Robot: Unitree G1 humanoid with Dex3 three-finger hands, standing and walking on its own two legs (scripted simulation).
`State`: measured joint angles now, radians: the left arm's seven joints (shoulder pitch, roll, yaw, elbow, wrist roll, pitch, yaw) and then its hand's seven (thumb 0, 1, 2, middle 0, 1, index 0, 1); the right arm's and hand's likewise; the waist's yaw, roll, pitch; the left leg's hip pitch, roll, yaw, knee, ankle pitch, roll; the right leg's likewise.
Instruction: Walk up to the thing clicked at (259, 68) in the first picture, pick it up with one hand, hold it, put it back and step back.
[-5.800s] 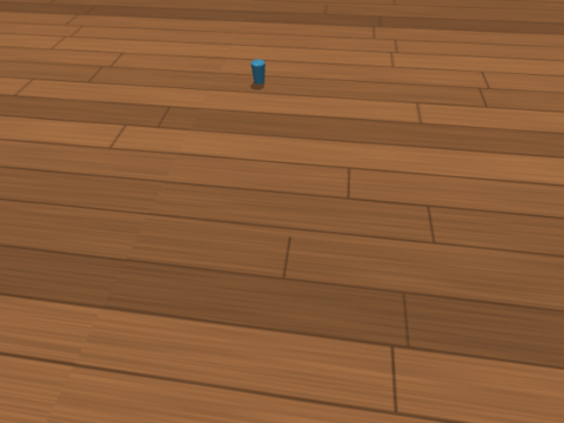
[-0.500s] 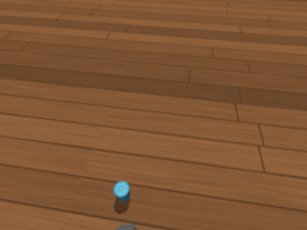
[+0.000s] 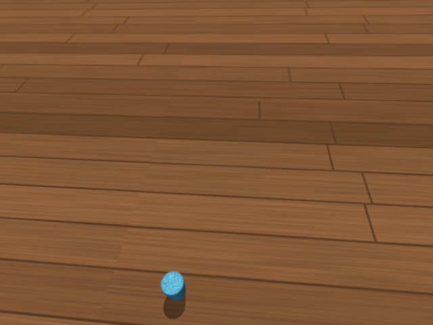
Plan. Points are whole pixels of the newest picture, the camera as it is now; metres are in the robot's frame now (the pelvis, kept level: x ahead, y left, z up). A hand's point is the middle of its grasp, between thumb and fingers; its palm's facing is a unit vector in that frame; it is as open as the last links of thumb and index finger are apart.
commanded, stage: walk up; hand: left
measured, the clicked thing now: (174, 287) +0.38 +0.23 -0.69
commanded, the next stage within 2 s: stand in 1.46 s
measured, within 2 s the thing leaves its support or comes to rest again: neither
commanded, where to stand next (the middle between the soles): +0.09 -0.03 m, yaw +1 degrees
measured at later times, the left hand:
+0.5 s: hand out of the picture +0.14 +0.24 -0.14, palm faces -0.01 -0.95 -0.32, open 7.3 cm
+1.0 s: hand out of the picture +0.10 +0.24 -0.13, palm faces +0.03 -0.94 -0.33, open 7.4 cm
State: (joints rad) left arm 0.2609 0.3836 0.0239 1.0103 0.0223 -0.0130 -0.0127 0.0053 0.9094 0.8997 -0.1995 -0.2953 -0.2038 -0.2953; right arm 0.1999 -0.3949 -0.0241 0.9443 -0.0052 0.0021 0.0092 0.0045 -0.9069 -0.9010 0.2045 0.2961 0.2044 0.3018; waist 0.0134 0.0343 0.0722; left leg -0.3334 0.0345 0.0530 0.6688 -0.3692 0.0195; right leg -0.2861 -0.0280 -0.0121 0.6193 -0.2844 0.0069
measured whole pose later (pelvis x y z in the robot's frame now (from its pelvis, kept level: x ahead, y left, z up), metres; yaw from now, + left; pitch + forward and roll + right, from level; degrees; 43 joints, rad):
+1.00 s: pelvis +0.04 -0.01 +0.02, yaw +2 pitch -2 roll +0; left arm 0.09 0.34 0.01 1.16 0.01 0.00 -0.02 0.01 0.91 0.90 -0.20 -0.30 -0.20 -0.30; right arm 0.08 -0.35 0.00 1.16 -0.01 -0.01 0.00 0.00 -0.91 -0.90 0.21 0.30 0.21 0.30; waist 0.00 0.01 0.05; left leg -0.15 0.03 0.01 0.34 -0.16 -0.02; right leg -0.09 -0.02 -0.06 0.32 -0.20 0.01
